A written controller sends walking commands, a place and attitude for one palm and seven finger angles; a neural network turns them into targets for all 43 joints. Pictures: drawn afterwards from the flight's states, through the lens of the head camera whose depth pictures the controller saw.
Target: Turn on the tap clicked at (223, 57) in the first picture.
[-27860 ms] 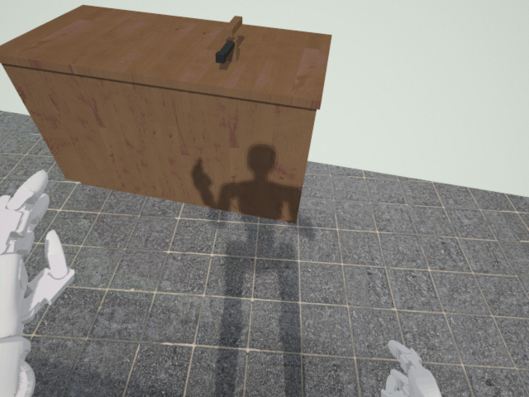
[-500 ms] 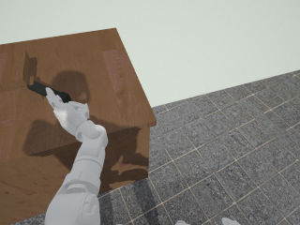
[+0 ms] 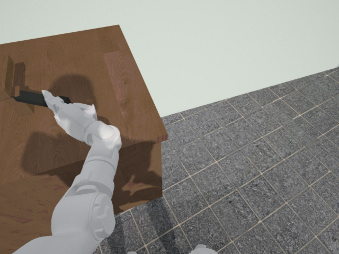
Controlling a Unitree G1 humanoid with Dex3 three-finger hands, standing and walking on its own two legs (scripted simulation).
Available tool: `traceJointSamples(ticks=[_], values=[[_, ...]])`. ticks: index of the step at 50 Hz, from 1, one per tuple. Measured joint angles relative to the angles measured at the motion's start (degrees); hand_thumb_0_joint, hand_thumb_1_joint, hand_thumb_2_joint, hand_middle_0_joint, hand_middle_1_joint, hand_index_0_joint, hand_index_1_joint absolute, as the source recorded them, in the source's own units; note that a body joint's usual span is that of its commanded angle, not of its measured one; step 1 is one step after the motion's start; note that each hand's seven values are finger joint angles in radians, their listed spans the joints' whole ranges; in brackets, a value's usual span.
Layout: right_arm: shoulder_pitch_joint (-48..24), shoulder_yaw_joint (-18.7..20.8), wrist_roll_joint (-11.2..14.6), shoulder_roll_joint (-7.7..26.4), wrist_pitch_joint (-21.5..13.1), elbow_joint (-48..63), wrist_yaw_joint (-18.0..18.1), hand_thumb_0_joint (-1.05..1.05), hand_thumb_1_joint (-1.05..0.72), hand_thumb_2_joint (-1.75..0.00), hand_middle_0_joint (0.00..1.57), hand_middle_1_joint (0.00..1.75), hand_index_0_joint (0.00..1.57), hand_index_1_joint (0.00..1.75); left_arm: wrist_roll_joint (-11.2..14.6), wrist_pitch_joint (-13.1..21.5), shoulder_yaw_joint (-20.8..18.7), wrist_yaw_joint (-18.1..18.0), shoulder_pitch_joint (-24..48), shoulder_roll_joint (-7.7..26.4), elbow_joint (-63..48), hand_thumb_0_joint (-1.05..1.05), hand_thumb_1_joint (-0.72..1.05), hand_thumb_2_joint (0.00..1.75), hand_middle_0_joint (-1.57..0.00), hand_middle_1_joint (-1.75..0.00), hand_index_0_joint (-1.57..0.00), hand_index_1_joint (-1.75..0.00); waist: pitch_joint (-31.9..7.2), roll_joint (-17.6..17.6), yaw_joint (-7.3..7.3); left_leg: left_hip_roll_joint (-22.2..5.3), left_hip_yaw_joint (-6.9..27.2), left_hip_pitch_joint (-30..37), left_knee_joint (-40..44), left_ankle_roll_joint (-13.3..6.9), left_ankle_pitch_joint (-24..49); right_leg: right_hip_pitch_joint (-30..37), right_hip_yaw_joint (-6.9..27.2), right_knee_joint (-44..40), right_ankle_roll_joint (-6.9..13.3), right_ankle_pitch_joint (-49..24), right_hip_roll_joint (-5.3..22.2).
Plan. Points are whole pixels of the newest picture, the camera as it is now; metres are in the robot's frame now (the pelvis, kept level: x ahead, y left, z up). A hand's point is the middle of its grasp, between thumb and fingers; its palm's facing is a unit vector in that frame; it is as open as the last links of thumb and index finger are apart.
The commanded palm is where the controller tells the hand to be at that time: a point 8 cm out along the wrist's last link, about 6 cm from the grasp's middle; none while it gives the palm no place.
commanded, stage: push the lever round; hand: left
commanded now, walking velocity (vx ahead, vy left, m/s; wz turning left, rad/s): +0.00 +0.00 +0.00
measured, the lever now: (63, 104) +0.47 +0.26 +0.08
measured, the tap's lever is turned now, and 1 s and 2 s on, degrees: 57 61 61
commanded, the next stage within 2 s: lift the hand up off the lever in 0.20 s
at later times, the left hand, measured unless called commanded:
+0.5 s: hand (93, 103) +0.47 +0.19 +0.07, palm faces +0.81 -0.57 -0.14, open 7.9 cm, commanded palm +0.41 +0.20 +0.08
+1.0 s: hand (87, 104) +0.45 +0.19 +0.09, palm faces +0.81 -0.58 -0.13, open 7.8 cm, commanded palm +0.40 +0.20 +0.10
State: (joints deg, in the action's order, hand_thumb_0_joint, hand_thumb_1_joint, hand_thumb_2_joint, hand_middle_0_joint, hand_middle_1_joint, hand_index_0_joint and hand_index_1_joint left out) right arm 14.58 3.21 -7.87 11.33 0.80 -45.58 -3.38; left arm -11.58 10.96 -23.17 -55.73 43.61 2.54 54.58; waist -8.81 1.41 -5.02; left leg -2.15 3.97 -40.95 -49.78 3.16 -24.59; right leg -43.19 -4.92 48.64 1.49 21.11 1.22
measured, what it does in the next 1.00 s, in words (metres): stands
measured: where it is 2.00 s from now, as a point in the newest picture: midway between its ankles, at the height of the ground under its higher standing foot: outside the picture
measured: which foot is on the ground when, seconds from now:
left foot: down 0.00-1.00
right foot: down 0.00-1.00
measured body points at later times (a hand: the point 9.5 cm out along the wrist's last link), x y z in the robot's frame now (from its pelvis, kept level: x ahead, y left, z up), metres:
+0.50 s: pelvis +0.00 +0.00 +0.00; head +0.07 +0.00 +0.45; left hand +0.42 +0.21 +0.08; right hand +0.04 -0.24 -0.14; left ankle -0.01 +0.15 -0.69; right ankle +0.02 -0.10 -0.69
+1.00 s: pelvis +0.01 +0.01 +0.01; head +0.06 +0.01 +0.46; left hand +0.41 +0.22 +0.10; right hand +0.08 -0.24 -0.12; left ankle -0.01 +0.15 -0.69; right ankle +0.02 -0.10 -0.69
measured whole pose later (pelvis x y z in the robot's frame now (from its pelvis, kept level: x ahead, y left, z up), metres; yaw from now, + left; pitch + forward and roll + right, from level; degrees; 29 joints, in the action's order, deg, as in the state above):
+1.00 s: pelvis +0.01 +0.01 +0.01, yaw +0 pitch +13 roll -1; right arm 14.1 3.2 -7.9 11.0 0.7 -45.4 -3.7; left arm -9.9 5.2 -21.6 -54.1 41.1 0.7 48.0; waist -7.9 1.5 -4.3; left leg -1.9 3.8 -35.7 -46.5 2.5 -24.0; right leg -37.5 -4.8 44.6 0.8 20.1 1.4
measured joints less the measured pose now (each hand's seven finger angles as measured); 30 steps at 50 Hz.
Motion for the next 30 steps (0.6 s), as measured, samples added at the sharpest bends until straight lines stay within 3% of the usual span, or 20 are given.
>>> traceJointSamples(ticks=[17,30], values=[[0.8,0.1,-0.3,0.1,-0.2,-0.1,-0.3,0.00,-0.91,-0.89,0.20,0.30,0.20,0.30,-0.8,0.8,-2.4,0.2,3.8,2.2,4.0,0.01,0.90,0.90,-0.15,-0.15,-0.12,-0.15,-0.2,-0.1,-1.37,-0.2,-0.2,-1.2,-0.2,-0.1,-0.1,-1.2,0.2,-0.1,-0.1,-0.2,-0.2],[2.4,0.2,-0.3,-0.3,-0.1,-0.1,-1.0,0.00,-0.91,-0.89,0.20,0.30,0.20,0.30,0.3,-1.4,-1.9,1.0,0.5,0.9,-0.7,0.01,0.90,0.90,-0.15,-0.15,-0.15,-0.15,0.1,0.2,-1.10,-0.3,-0.7,1.1,1.1,-0.4,-0.1,1.2,0.6,-1.8,-0.5,-0.5,-0.3]])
